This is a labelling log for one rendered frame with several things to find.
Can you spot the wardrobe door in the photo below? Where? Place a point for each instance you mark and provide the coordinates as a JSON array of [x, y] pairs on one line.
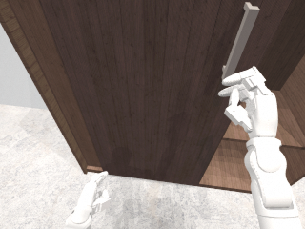
[[33, 24], [146, 76]]

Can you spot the right robot hand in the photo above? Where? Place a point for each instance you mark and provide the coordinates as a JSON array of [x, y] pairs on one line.
[[261, 106]]

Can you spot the robot right forearm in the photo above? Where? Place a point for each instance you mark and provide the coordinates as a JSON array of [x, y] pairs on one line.
[[274, 201]]

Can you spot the left robot hand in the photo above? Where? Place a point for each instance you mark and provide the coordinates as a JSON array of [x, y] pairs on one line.
[[91, 196]]

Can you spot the robot left forearm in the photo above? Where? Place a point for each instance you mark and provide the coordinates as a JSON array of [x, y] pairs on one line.
[[79, 218]]

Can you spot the handle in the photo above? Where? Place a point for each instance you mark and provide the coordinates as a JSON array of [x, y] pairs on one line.
[[246, 26]]

